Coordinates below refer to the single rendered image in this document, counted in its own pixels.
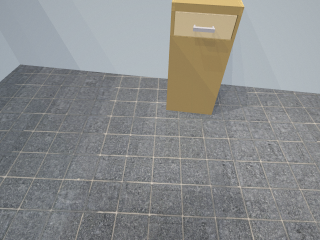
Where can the cabinet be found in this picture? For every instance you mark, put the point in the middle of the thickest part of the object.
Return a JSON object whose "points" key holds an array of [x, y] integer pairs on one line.
{"points": [[196, 65]]}

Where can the drawer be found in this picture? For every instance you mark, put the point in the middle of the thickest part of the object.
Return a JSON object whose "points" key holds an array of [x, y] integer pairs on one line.
{"points": [[223, 24]]}

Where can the handle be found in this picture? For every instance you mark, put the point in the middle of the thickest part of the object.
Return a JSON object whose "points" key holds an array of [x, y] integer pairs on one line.
{"points": [[203, 29]]}

